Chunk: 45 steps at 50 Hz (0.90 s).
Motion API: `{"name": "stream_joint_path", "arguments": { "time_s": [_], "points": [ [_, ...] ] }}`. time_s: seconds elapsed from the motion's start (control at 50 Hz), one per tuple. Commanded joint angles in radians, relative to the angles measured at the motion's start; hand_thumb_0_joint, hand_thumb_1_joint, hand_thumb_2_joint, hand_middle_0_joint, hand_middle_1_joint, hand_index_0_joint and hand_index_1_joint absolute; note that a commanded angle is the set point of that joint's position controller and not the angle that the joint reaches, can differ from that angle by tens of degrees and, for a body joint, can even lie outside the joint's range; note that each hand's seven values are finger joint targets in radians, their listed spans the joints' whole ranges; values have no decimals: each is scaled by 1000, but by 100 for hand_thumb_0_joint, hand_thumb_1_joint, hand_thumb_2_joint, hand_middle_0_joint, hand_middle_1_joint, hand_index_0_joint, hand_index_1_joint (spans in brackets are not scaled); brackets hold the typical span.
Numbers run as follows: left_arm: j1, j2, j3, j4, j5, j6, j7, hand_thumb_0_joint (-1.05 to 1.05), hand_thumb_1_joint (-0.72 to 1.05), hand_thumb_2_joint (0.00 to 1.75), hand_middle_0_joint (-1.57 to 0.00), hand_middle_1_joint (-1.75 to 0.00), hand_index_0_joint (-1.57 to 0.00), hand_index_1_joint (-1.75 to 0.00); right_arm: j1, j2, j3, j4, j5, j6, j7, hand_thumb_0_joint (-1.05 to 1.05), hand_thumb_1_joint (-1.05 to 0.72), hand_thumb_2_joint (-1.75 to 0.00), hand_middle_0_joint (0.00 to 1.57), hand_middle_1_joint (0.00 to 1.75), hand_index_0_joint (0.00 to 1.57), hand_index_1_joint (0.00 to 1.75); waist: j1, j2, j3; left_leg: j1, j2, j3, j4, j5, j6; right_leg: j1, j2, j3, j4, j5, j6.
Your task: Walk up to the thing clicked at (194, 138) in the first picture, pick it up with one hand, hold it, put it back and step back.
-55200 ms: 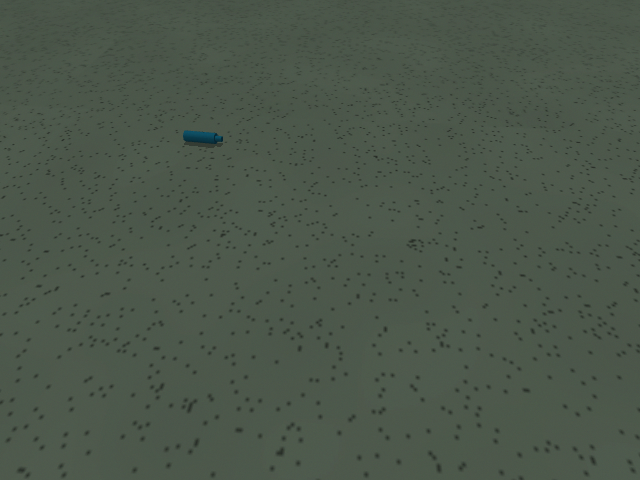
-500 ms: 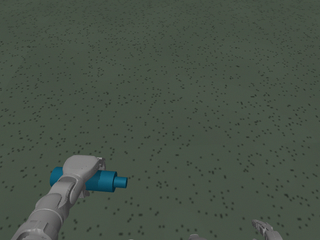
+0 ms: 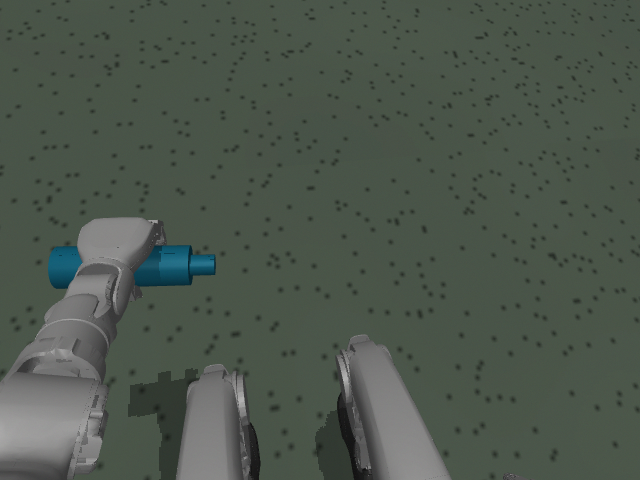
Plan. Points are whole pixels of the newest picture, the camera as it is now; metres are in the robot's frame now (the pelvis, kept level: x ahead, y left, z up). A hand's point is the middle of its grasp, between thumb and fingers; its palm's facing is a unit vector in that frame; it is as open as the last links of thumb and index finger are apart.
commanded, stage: crouch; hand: left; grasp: from above
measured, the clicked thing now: (139, 266) +0.45 +0.20 -0.15
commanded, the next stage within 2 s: lower in 1.26 s
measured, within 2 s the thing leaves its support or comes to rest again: neither
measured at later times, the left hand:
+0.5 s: hand (160, 276) +0.47 +0.20 -0.29, palm faces -0.48 +0.03 -0.88, open 8.9 cm
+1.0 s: hand (170, 276) +0.49 +0.20 -0.35, palm faces -0.49 +0.03 -0.87, open 8.9 cm
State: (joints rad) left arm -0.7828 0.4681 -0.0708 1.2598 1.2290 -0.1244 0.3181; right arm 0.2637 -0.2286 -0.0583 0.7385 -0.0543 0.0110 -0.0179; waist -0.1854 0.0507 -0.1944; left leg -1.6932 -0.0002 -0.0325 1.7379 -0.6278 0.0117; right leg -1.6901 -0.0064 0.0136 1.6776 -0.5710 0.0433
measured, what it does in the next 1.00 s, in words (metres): lowers itself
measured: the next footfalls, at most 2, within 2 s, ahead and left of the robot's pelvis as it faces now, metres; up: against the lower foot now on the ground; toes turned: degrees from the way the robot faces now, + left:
none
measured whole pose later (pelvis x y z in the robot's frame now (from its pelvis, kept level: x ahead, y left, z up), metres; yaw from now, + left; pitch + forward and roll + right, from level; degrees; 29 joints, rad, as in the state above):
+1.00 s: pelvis -0.01 -0.01 -0.18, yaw -3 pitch +37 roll -7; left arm -1.08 0.71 0.03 1.49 1.32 -0.21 0.35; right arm 0.22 -0.26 0.06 0.70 -0.14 -0.03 0.12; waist -0.31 0.01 -0.04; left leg -2.26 -0.02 -0.11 2.32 -0.71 -0.01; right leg -2.23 0.00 -0.04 2.22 -0.64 0.05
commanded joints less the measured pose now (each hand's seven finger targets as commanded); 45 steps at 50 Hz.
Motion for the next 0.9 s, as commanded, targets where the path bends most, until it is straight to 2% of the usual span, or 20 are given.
{"name": "stream_joint_path", "arguments": {
  "time_s": [0.0,0.04,0.08,0.12,0.22,0.24,0.28,0.34,0.4,0.42,0.46,0.5,0.58,0.62,0.7,0.78,0.8,0.84,0.86,0.88],
  "points": [
    [-423,260,59,-155,3,-20,45,0,78,80,-104,-79,-109,-75,119,-219,-57,-62,-13,-44,9,0,-91,-90,20,30,20,30,-18,100,-612,317,-24,-26,-146,114,0,185,11,-69,-94,90,-83],
    [-451,294,78,-178,6,-32,52,0,77,80,-104,-80,-108,-75,123,-221,-53,-64,-17,-49,22,0,-91,-90,20,30,20,30,-10,130,-658,311,-28,-23,-107,131,-1,161,11,-70,-57,98,-84],
    [-491,297,79,-187,16,-42,60,0,78,83,-105,-82,-109,-78,130,-223,-51,-59,-24,-54,32,0,-91,-90,20,30,20,30,-23,164,-688,294,-30,-13,-66,144,0,128,12,-73,-29,108,-84],
    [-483,282,77,-134,26,-41,71,0,77,84,-104,-81,-109,-77,141,-223,-43,-45,-32,-58,43,0,-91,-90,20,30,20,30,-39,166,-643,263,-27,-20,-39,145,-3,80,8,-80,5,110,-84],
    [-587,308,86,-168,38,-44,86,0,72,83,-101,-78,-105,-75,153,-232,-43,-35,-43,-65,67,0,-91,-90,20,30,20,30,-53,231,-742,271,-27,-6,59,236,-1,44,9,-86,84,179,-84],
    [-565,298,86,-132,38,-42,86,0,71,84,-102,-79,-105,-75,162,-233,-40,-36,-45,-66,73,0,-92,-90,20,30,20,30,-66,216,-721,248,-27,-6,74,242,0,39,6,-88,95,189,-81],
    [-572,317,94,-124,39,-39,89,0,68,84,-99,-78,-103,-75,155,-232,-38,-33,-48,-64,78,0,-92,-90,20,30,20,30,-53,229,-715,223,-29,-1,90,229,-1,21,8,-88,115,183,-84],
    [-601,308,88,-105,44,-39,80,0,69,85,-100,-76,-103,-74,167,-245,-39,-30,-54,-66,88,0,-92,-91,20,30,20,30,-79,251,-702,239,-19,-20,118,243,-9,-47,1,-100,154,174,-84],
    [-600,337,100,-102,45,-45,75,0,67,84,-99,-75,-102,-73,166,-248,-35,-43,-55,-60,97,0,-92,-91,20,30,20,30,-74,251,-733,201,-26,-4,162,266,-3,-17,7,-100,181,208,-81],
    [-588,359,109,-79,48,-44,77,0,68,84,-99,-76,-102,-73,164,-249,-31,-36,-54,-58,97,0,-92,-90,20,30,20,30,-66,241,-701,159,-27,-1,168,256,-3,-24,5,-99,194,207,-81],
    [-606,324,93,-67,43,-51,68,0,69,86,-100,-78,-103,-75,168,-246,-27,-42,-60,-57,105,0,-92,-91,20,30,20,30,-95,241,-673,133,-27,-1,183,232,-1,-47,8,-103,204,191,-80],
    [-629,381,111,-57,49,-55,75,0,65,83,-97,-76,-100,-74,162,-250,-27,-40,-57,-53,104,0,-92,-90,20,30,20,30,-88,234,-671,85,-31,13,210,204,8,-32,12,-99,211,186,-78],
    [-636,375,105,-12,48,-61,71,0,65,80,-96,-77,-100,-73,162,-247,-15,-37,-66,-53,112,0,-92,-90,20,30,20,30,-106,222,-641,46,-32,14,241,176,11,-54,16,-102,236,164,-76],
    [-645,398,115,-9,55,-67,70,0,64,81,-96,-76,-99,-73,167,-254,-11,-35,-67,-51,115,0,-92,-91,20,30,20,30,-104,244,-625,39,-32,11,247,181,6,-77,13,-106,254,162,-78],
    [-686,458,135,-29,66,-81,72,0,65,81,-96,-78,-99,-75,178,-271,1,-38,-68,-45,120,0,-92,-90,20,30,20,30,-105,266,-677,32,-31,7,275,198,5,-79,16,-114,290,177,-78],
    [-701,469,136,8,72,-94,83,0,69,82,-97,-79,-101,-75,179,-275,17,-37,-73,-45,123,0,-91,-90,20,30,20,30,-123,266,-625,-27,-30,1,292,158,7,-117,22,-130,309,144,-79],
    [-661,441,127,49,72,-91,82,0,68,83,-97,-80,-101,-76,185,-275,22,-39,-77,-48,126,0,-92,-90,20,30,20,30,-131,259,-596,-17,-28,-4,295,159,5,-130,19,-133,312,143,-77],
    [-692,458,128,24,81,-94,83,0,68,83,-98,-79,-101,-76,193,-285,28,-37,-78,-48,128,0,-92,-90,20,30,20,30,-138,286,-611,-6,-28,-6,306,174,3,-137,17,-136,324,156,-77],
    [-734,486,134,-10,75,-99,85,0,67,81,-97,-79,-100,-75,187,-287,30,-39,-77,-48,127,0,-92,-90,20,30,20,30,-128,303,-642,-5,-28,-3,311,172,4,-126,22,-138,331,158,-79],
    [-692,472,129,37,79,-93,86,0,66,82,-96,-78,-100,-75,188,-289,33,-39,-78,-47,127,0,-92,-90,20,30,20,30,-133,290,-630,-4,-28,-5,315,170,4,-135,23,-142,334,157,-78]
  ]
}}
